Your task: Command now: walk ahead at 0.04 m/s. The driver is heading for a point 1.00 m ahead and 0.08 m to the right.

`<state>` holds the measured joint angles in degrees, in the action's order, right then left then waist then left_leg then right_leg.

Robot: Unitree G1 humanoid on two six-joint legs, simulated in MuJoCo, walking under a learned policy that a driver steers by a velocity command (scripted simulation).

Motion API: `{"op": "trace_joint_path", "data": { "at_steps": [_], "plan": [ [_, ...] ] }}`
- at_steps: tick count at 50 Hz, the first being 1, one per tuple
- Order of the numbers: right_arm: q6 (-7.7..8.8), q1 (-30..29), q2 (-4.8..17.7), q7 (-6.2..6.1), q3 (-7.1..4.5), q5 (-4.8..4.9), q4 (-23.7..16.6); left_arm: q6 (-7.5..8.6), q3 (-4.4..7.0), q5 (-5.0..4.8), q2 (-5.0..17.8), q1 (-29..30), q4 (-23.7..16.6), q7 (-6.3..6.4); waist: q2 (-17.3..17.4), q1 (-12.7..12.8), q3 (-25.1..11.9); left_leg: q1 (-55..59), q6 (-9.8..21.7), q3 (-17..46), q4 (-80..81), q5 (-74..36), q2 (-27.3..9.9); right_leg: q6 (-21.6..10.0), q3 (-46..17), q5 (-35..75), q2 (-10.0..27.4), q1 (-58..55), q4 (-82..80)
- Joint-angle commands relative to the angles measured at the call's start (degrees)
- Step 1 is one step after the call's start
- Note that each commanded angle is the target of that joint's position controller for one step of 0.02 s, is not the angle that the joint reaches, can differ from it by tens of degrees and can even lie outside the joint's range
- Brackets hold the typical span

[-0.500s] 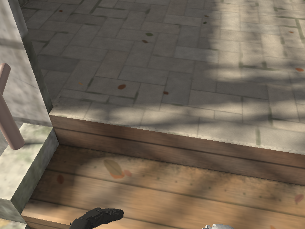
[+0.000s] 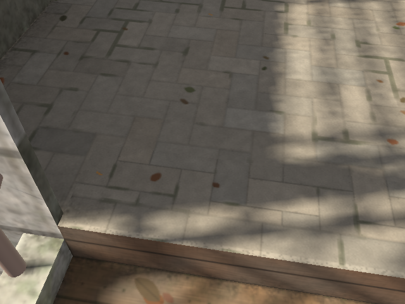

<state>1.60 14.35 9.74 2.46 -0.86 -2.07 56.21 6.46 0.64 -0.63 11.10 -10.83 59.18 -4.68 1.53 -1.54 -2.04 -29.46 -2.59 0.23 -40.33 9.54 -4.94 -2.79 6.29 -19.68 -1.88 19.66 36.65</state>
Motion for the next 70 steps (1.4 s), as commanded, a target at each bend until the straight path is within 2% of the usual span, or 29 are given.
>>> {"op": "trace_joint_path", "data": {
  "at_steps": [1, 3, 6, 9, 36, 39, 41, 43, 45, 48, 51, 52, 54, 55, 56, 57, 58, 59, 60, 61, 62, 63, 64, 65, 66, 67, 68, 69, 70],
  "plan": [
    [2.39, -0.99, 5.98, -0.23, -0.12, 1.50, -1.99, -1.03, 0.30, -1.18, -1.37, -18.81, 2.88, -2.87, 1.77, 9.22, -8.41, 15.48, 7.78, 1.74, 8.59, -28.66, -0.33, -1.44, -4.24, 17.41, 4.52, -5.51, -0.19],
    [2.55, -2.99, 4.76, 1.42, -0.51, 2.13, -0.43, -1.12, 0.46, 0.92, 1.41, -7.79, 0.14, -1.79, 2.94, 3.62, -1.82, 8.48, 7.60, 1.66, 10.88, -9.65, 0.90, 0.10, -1.59, 4.48, 2.40, -1.20, -1.63],
    [3.07, -2.30, 4.13, 1.79, -0.77, 2.36, -0.05, -1.95, 1.16, 0.20, 2.67, -4.05, -0.63, -0.48, 0.49, 1.33, -1.22, 14.05, 6.42, 4.04, 12.55, -2.89, 0.18, 1.03, -1.93, -1.34, 3.69, 3.23, -3.51],
    [4.62, -5.86, 5.57, 1.92, -1.17, 2.57, -1.25, -2.15, 1.10, -0.43, 1.96, -3.28, -1.02, 1.23, 1.40, 1.08, -2.66, 16.25, 6.78, 3.64, 10.65, -12.80, 0.11, 1.83, -3.18, 3.24, 4.86, 2.09, -3.07],
    [2.83, -5.98, 3.09, 1.91, -1.63, 1.75, 0.55, -2.25, -0.37, -0.06, -0.50, -12.79, 5.44, -0.41, -3.36, 0.43, 3.79, 13.57, 4.74, -2.83, 10.66, -1.45, 3.45, 0.06, -5.17, 2.62, 5.46, -0.01, -10.31],
    [2.23, -4.92, 4.89, 1.30, -2.54, 1.02, 0.65, -2.64, 1.19, 1.54, 3.38, -16.34, 6.84, 0.75, -7.05, 2.42, 7.07, 7.95, 4.70, -5.18, 8.69, 13.19, 5.64, -5.11, -11.95, -15.87, 9.85, -1.16, -17.26],
    [1.79, -8.56, 4.38, -0.06, -3.26, 0.04, -0.66, -2.36, 2.80, 3.58, 6.58, -21.87, 8.70, 2.66, -11.95, 6.69, 9.37, -6.94, 6.12, -5.00, -1.36, 13.29, 5.60, -12.46, -26.33, -24.84, 19.58, -10.36, -23.96],
    [1.43, -9.64, 2.94, -1.58, -2.99, -0.87, -0.92, -1.21, 2.66, 3.59, 4.69, -22.97, 9.35, 4.89, -12.93, 8.15, 11.05, -19.87, 8.59, 0.08, -18.69, 8.53, 1.89, -17.55, -36.44, -19.78, 28.12, -15.62, -28.60],
    [2.35, -6.52, 2.33, -0.59, -3.36, -0.75, 0.15, -0.36, 2.25, 4.41, 4.28, -21.74, 8.27, 5.72, -11.54, 7.58, 7.59, -24.91, 11.10, 2.88, -49.57, 14.24, 4.95, -16.38, -30.14, -10.63, 24.92, -17.49, -25.84],
    [3.13, -14.38, -2.19, 1.17, -0.43, -1.04, -5.35, -1.61, -0.06, 7.23, -1.31, -29.90, 12.12, 5.67, -7.46, 9.83, 8.13, -51.69, 16.00, 5.27, -74.84, 23.38, 2.93, -14.31, -25.32, -3.13, 25.51, -32.75, -23.56],
    [2.17, -21.00, -4.68, -0.41, 3.42, 0.53, -13.81, -1.70, -2.24, 8.24, -3.50, -28.48, 14.38, 5.86, -3.06, 8.33, 6.65, -63.55, 18.15, 9.74, -80.39, 31.31, -1.89, -12.42, -22.35, 4.80, 27.42, -32.53, -25.21],
    [1.71, -23.88, -4.95, -1.14, 4.57, 1.73, -17.02, -0.74, -2.73, 9.09, -4.27, -23.09, 12.84, 5.95, -3.86, 6.29, 6.34, -58.76, 18.90, 8.35, -72.60, 29.76, -3.38, -10.27, -16.26, 3.05, 23.82, -24.94, -28.69],
    [0.00, -14.88, -1.10, -0.14, 4.31, 0.75, -15.62, 0.76, -2.43, 8.59, 1.04, -9.67, 5.97, 5.26, -3.24, -2.18, 4.20, -23.69, 18.64, 0.00, -50.96, 11.30, -4.30, -6.14, -4.13, 0.50, 14.38, 4.94, -34.85],
    [-1.55, -16.10, 0.43, 1.28, 4.15, 0.71, -15.29, 0.56, -1.61, 8.78, 4.85, -7.89, 2.90, 4.09, -5.70, -2.22, 3.71, -1.15, 14.37, -3.74, -42.76, 3.40, -3.38, -6.70, -1.35, -3.25, 12.71, 22.29, -41.75],
    [-2.30, -18.12, 1.38, 1.44, 4.04, 1.57, -16.10, 0.19, -0.11, 5.27, 9.93, -13.44, 3.68, 3.42, -8.55, -1.25, 5.42, -1.24, 8.60, -5.25, -40.23, 15.08, 0.14, -6.42, -3.19, -4.34, 14.95, 21.90, -41.28],
    [-3.62, -23.14, 1.81, 2.04, 4.45, 0.82, -17.60, 0.14, 0.51, 2.39, 13.41, -16.49, 3.64, 2.43, -9.66, -1.09, 4.08, -5.52, 5.67, -11.33, -31.71, 23.17, 2.66, -8.11, -2.54, 8.75, 16.76, 10.29, -37.08],
    [-3.54, -22.28, 5.60, 1.79, 3.60, 2.63, -15.46, 0.38, -0.02, 3.27, 12.42, -20.34, 4.91, 0.70, -9.57, 0.02, 0.21, -10.05, 8.52, -8.91, -26.61, 20.15, 2.91, -6.37, -1.80, 31.45, 17.27, -3.87, -27.07],
    [-2.37, -3.70, -0.48, -4.09, 2.40, 5.75, -10.37, -2.12, 2.76, -0.88, 7.51, -23.74, 2.56, 3.65, -4.90, -1.19, -2.28, 1.09, 9.63, -7.45, -21.77, 6.71, 2.22, 0.85, 1.47, 77.02, 15.15, -7.61, -7.66],
    [-0.92, 8.90, 3.82, -5.93, 0.76, 6.88, -6.71, -1.50, 3.14, -2.89, 9.20, -16.35, 0.67, 3.01, -9.15, -8.50, -13.22, 20.04, 9.40, 3.52, -9.34, 0.21, -0.35, 5.60, 1.15, 67.26, 9.72, -1.66, 9.97],
    [-1.75, 12.82, 9.56, -7.45, -1.40, 6.10, -4.14, -0.23, 4.42, -2.14, 8.85, -9.33, -4.88, 1.51, 6.42, -10.31, -19.27, 33.22, 14.70, 13.16, 0.62, -5.09, -6.14, 9.13, 0.31, 37.84, 3.32, 14.18, 28.25],
    [-0.81, 9.96, 11.42, -9.23, -2.20, 5.38, -2.03, -0.44, 4.56, -0.10, 5.48, -1.70, -7.80, 1.20, 19.38, -9.06, -16.11, 30.29, 14.88, 18.93, 5.83, -24.48, -11.30, 7.50, -7.42, -5.89, -1.09, 23.63, 48.11],
    [-0.49, 7.57, 13.85, -8.06, -3.09, 1.87, -4.19, -1.99, 4.21, 2.10, 2.40, 0.18, -10.58, 1.41, 11.12, -5.63, -11.33, 22.50, 13.40, 18.76, 2.45, -9.84, -9.91, 3.29, -15.90, -3.34, -0.30, 29.11, 60.80],
    [0.65, 20.81, 17.17, -0.51, -3.72, -6.19, 2.18, -0.60, 2.26, 3.54, 0.59, -19.45, 0.32, -1.87, 14.79, -7.78, -13.08, 15.50, 16.64, 24.00, -3.17, -17.46, -11.85, -4.23, -27.16, 9.21, 0.90, 29.25, 59.04],
    [0.65, -1.94, 4.13, -2.57, -1.98, -0.21, -5.47, -3.21, 2.72, 1.44, -2.82, -5.15, -8.63, 3.55, 3.04, 2.00, -6.76, 11.47, 5.26, 20.74, 5.38, 5.47, -9.61, 0.25, -15.31, 7.71, 0.44, 26.40, 64.11],
    [1.36, -8.92, 0.81, -2.48, -0.48, 0.81, -7.31, -5.27, 1.73, 2.59, -3.64, -8.14, -9.17, 5.49, 1.78, 5.96, -2.40, 2.64, 3.44, 18.58, 5.25, 13.77, -9.06, 0.92, -13.96, 11.18, 0.61, 27.43, 65.06],
    [2.09, -12.10, -0.71, -2.17, -1.08, 0.36, -9.67, -6.68, 1.23, 3.60, -1.80, -9.43, -9.68, 6.24, -1.90, 7.99, 0.91, -3.43, 4.29, 17.65, 4.64, 6.58, -9.39, 1.31, -16.24, 13.14, 0.39, 24.84, 70.54],
    [2.74, -14.08, -1.85, -2.03, -0.52, 1.44, -10.19, -8.05, 1.04, 3.25, -2.41, -7.14, -12.46, 7.47, 1.19, 10.11, 1.92, -7.21, 4.98, 15.58, 4.08, 5.57, -9.30, 2.07, -18.39, 15.05, 0.08, 26.07, 71.90],
    [2.98, -12.99, -1.73, -1.57, -0.56, 0.66, -10.61, -9.22, 0.80, 3.22, -1.53, -5.02, -14.32, 8.20, 2.46, 10.44, 3.09, -8.09, 5.25, 11.82, 6.07, 8.76, -8.85, 2.33, -17.63, 14.19, -0.51, 28.84, 71.51],
    [4.00, -10.14, -0.14, -1.28, -0.81, 0.60, -10.85, -10.79, 1.65, 4.26, 1.50, -0.55, -15.92, 8.65, -3.01, 8.62, 3.22, -7.04, 5.24, 10.37, 5.09, 3.82, -9.48, 1.91, -16.66, 17.54, -1.48, 28.46, 74.49]
  ]
}}
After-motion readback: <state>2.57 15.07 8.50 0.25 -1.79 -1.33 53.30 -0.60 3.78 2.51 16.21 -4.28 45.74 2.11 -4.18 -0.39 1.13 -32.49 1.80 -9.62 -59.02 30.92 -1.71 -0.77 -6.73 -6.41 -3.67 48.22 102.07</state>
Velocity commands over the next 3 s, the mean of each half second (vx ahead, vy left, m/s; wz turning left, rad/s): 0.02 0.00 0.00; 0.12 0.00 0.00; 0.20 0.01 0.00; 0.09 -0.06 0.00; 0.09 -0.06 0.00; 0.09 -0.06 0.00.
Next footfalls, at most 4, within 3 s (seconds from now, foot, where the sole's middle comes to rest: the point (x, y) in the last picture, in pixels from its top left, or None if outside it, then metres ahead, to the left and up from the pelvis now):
1.14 left None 0.28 0.27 -0.59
1.90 right None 0.32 -0.02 -0.59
2.30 left None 0.37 0.15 -0.59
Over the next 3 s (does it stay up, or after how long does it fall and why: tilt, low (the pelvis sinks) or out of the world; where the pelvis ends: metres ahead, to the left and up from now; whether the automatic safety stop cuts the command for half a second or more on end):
stays up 0.36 0.01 0.19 its command is cut before an obstacle after 1.2 s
